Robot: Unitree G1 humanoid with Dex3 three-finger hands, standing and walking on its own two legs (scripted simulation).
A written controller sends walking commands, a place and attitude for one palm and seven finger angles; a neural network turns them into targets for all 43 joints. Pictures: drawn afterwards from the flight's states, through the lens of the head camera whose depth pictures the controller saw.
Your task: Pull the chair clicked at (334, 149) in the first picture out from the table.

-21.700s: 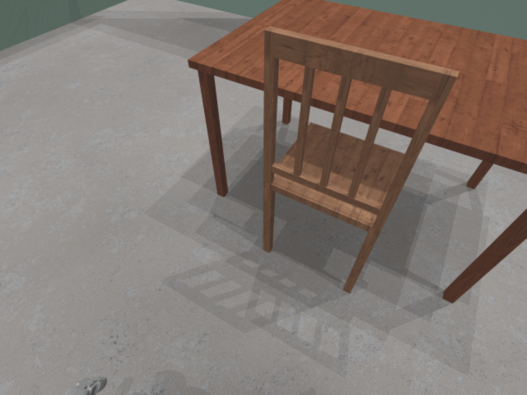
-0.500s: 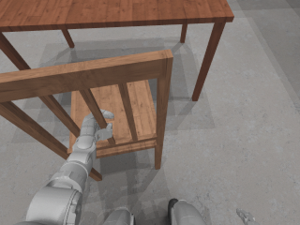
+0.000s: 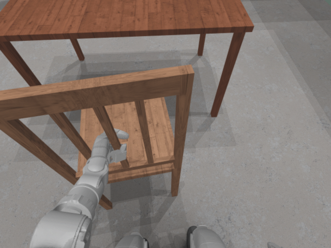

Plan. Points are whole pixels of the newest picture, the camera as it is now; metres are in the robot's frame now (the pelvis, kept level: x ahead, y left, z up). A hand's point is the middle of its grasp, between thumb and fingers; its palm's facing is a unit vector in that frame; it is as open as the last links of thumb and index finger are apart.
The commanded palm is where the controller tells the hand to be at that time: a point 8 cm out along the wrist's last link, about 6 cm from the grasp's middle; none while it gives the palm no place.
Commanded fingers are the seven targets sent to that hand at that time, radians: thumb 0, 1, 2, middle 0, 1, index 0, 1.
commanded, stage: step backward, pulling the chair out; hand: left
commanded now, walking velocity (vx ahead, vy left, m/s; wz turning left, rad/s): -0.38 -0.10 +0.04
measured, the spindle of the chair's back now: (115, 142) +0.39 +0.15 -0.04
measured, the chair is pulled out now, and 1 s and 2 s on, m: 0.42 0.45 0.52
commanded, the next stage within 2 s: none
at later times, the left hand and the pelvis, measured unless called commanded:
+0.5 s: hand (122, 154) +0.36 +0.13 -0.05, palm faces +0.02 -0.98 -0.21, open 5.3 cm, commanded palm +0.36 +0.18 -0.05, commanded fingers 0.00 0.90 0.90 -0.50 -1.45 -0.50 -1.45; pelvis -0.01 -0.01 +0.00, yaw +1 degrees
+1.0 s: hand (121, 162) +0.34 +0.13 -0.05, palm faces +0.02 -0.98 -0.21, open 5.3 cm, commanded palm +0.33 +0.18 -0.04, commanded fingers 0.00 0.90 0.90 -0.50 -1.45 -0.50 -1.45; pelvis -0.04 +0.00 +0.00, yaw +1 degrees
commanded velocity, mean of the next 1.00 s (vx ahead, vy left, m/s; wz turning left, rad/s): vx -0.38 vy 0.00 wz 0.03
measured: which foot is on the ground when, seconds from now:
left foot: down 0.00-0.18, up 0.20-0.26, down 0.28-1.00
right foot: down 0.00-0.72, up 0.74-0.78, down 0.80-1.00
